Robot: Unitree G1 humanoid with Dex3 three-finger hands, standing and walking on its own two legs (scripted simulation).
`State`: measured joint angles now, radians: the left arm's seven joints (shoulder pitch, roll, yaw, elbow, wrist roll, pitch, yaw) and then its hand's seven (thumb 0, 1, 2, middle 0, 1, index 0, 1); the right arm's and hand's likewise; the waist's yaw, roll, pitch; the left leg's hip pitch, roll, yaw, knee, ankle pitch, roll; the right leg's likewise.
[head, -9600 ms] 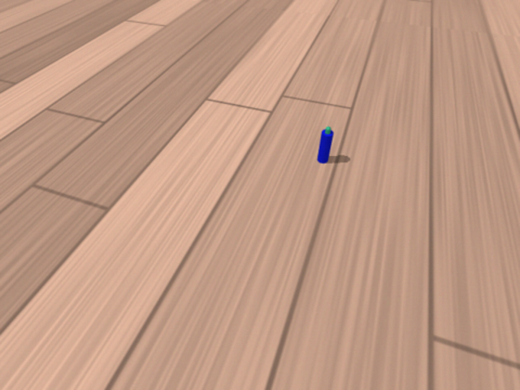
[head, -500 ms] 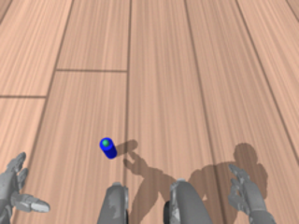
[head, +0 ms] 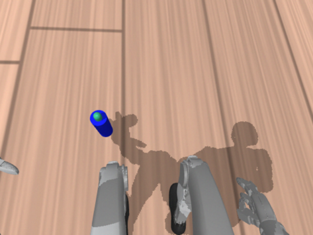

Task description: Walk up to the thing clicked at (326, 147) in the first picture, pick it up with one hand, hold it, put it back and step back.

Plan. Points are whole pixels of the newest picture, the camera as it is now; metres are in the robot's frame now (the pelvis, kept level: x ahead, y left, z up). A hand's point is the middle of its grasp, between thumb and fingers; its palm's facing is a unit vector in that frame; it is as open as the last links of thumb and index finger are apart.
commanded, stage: go down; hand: left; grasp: from the side
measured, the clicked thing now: (102, 123) +0.48 +0.20 -0.38
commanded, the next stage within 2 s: approach in 1.28 s
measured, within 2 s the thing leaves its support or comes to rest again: neither
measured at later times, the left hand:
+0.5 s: hand (5, 130) +0.37 +0.38 -0.08, palm faces +0.11 -0.99 -0.12, open 17.5 cm
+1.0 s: hand (6, 126) +0.39 +0.39 -0.10, palm faces +0.11 -0.99 -0.10, open 17.5 cm
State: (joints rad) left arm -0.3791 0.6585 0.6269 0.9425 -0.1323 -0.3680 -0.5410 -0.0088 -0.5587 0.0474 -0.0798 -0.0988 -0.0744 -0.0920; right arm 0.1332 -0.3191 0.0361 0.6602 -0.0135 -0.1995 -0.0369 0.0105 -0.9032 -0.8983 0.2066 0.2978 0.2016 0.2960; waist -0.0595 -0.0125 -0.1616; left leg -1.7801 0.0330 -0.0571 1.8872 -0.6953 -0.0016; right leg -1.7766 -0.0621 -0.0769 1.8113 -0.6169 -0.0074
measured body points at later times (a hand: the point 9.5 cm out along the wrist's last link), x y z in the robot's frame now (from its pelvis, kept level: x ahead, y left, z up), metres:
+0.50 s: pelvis -0.01 +0.00 -0.07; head +0.20 +0.05 +0.33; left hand +0.36 +0.43 -0.07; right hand +0.14 -0.28 -0.17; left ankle +0.06 +0.12 -0.46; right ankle +0.09 -0.13 -0.46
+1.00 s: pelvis -0.02 +0.01 -0.10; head +0.19 +0.06 +0.29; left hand +0.38 +0.44 -0.09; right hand +0.11 -0.28 -0.20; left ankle +0.06 +0.12 -0.46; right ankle +0.09 -0.13 -0.46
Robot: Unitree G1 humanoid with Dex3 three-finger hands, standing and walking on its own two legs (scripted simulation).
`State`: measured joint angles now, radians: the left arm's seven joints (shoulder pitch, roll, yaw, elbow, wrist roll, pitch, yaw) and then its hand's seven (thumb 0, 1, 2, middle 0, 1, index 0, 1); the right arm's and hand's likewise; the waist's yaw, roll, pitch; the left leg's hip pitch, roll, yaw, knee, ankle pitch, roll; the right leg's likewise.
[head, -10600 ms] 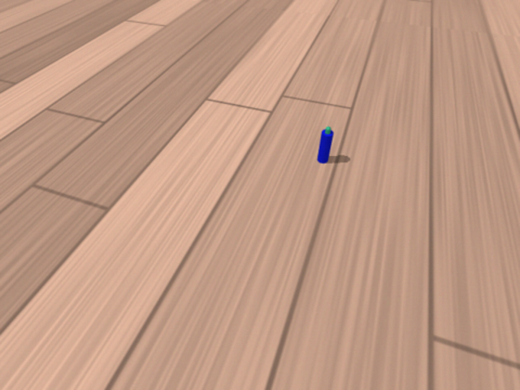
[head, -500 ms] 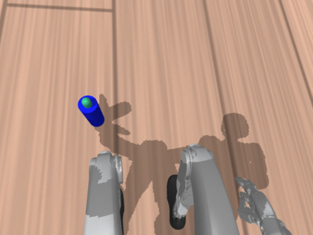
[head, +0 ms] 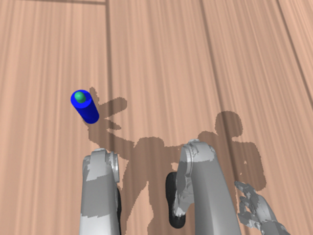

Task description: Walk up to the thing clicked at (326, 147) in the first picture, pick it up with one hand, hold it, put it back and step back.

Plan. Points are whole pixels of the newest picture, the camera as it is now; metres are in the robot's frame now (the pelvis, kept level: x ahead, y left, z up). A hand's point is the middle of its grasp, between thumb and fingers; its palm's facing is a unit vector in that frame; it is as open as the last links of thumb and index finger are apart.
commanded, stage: go down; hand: left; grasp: from the side
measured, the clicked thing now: (86, 107) +0.50 +0.21 -0.28
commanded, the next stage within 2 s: approach in 0.28 s
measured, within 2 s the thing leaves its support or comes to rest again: neither
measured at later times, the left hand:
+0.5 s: hand out of the picture +0.41 +0.40 +0.00, palm faces +0.14 -0.99 -0.08, open 17.5 cm
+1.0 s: hand (50, 119) +0.43 +0.30 -0.21, palm faces +0.01 -1.00 +0.02, open 17.4 cm
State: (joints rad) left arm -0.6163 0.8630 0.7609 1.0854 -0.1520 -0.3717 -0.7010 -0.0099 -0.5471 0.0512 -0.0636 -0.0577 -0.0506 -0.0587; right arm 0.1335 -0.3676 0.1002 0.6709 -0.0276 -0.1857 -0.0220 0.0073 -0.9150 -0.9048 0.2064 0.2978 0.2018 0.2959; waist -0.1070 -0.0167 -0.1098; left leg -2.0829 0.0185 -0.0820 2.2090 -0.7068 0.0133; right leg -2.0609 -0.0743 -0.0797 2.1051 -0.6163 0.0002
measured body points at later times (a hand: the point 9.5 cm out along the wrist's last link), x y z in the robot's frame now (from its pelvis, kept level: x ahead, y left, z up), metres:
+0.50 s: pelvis +0.00 +0.00 -0.02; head +0.21 +0.07 +0.37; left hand +0.39 +0.46 +0.00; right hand +0.14 -0.28 -0.11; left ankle +0.08 +0.12 -0.37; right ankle +0.11 -0.13 -0.36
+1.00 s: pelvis -0.01 +0.01 -0.09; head +0.25 +0.13 +0.26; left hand +0.43 +0.35 -0.21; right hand +0.12 -0.27 -0.15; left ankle +0.08 +0.12 -0.37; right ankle +0.11 -0.13 -0.36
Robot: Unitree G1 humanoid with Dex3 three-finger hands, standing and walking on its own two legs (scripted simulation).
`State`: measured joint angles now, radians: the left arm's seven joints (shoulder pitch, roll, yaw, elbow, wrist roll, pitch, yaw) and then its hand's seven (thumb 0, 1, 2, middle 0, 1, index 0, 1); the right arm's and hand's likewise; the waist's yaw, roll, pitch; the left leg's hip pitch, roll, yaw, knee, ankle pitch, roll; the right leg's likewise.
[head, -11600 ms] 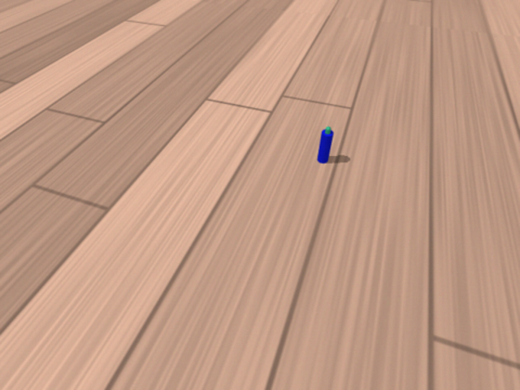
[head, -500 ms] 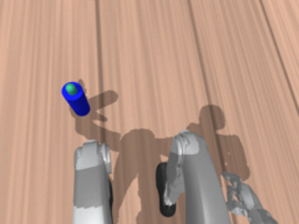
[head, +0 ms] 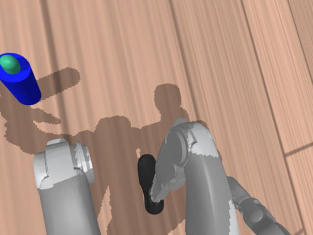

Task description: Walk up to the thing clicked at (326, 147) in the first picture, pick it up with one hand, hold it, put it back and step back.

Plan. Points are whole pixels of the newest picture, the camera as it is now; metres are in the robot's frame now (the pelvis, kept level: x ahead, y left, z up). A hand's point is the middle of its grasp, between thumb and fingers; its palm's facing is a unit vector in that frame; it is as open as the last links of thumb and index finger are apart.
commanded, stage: close in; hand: left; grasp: from the side
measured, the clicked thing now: (20, 81) +0.48 +0.25 -0.19
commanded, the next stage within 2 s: rest palm in 0.76 s
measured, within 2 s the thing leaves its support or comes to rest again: neither
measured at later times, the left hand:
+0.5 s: hand (15, 103) +0.42 +0.26 -0.17, palm faces +0.12 -0.99 +0.00, open 17.7 cm
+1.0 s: hand (26, 98) +0.44 +0.24 -0.19, palm faces +0.19 -0.98 -0.02, open 17.0 cm
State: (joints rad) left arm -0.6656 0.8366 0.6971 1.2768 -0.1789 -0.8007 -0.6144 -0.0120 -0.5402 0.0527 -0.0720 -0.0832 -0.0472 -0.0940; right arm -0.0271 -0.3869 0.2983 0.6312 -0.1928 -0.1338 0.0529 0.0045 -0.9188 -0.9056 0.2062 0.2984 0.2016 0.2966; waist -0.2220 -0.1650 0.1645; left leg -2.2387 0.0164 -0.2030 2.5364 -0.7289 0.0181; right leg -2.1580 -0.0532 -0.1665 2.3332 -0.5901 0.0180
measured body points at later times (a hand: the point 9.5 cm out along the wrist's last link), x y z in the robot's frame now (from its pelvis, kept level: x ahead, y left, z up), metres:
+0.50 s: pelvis -0.01 +0.01 -0.02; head +0.22 +0.16 +0.33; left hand +0.41 +0.31 -0.17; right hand +0.12 -0.26 -0.06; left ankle +0.07 +0.12 -0.28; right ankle +0.13 -0.12 -0.28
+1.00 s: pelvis -0.01 +0.01 -0.02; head +0.24 +0.16 +0.31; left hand +0.42 +0.29 -0.19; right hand +0.13 -0.26 -0.06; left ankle +0.07 +0.12 -0.28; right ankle +0.13 -0.12 -0.28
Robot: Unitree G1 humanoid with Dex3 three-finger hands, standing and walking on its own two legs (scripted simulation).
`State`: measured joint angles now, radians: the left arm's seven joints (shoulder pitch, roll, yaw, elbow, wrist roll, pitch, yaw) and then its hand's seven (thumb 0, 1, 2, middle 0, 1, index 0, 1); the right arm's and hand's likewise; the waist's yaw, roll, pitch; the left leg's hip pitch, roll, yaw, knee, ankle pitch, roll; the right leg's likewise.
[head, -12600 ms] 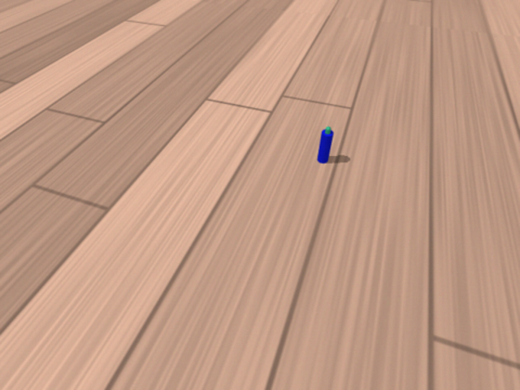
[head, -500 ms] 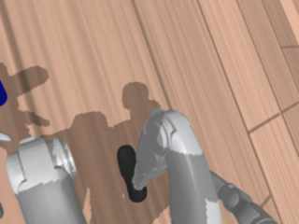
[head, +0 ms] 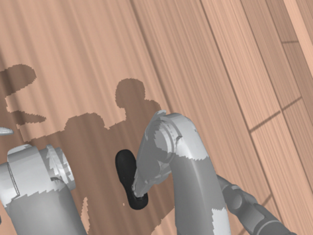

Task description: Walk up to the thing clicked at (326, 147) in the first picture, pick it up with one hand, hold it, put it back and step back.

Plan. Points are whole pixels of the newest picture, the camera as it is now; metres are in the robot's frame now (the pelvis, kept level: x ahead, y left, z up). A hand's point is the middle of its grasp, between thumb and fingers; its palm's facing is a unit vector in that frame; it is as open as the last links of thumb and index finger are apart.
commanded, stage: close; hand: left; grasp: from the side
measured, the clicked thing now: out of the picture +0.48 +0.28 -0.17
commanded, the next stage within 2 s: settle in 0.58 s
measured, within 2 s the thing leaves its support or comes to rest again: leaves its support in 1.10 s
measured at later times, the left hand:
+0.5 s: hand out of the picture +0.45 +0.28 -0.17, palm faces +0.31 -0.95 -0.02, open 9.3 cm
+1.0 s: hand out of the picture +0.46 +0.27 -0.17, palm faces +0.28 -0.96 -0.01, open 8.9 cm
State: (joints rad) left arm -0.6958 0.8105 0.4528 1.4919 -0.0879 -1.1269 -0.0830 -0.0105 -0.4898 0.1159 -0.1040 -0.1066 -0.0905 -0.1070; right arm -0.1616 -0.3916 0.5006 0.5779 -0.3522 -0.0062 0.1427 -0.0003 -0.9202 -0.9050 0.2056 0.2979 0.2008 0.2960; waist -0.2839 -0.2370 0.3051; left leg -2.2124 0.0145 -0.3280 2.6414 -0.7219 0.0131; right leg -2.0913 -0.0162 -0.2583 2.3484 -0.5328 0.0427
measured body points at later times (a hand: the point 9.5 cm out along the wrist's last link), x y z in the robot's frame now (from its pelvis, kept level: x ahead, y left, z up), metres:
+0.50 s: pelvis +0.00 +0.01 +0.00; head +0.24 +0.19 +0.33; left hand +0.43 +0.33 -0.17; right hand +0.15 -0.24 -0.03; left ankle +0.08 +0.12 -0.26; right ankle +0.16 -0.12 -0.26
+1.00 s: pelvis +0.00 +0.00 +0.01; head +0.26 +0.19 +0.33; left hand +0.44 +0.32 -0.17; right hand +0.16 -0.25 -0.03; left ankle +0.08 +0.12 -0.26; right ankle +0.16 -0.12 -0.26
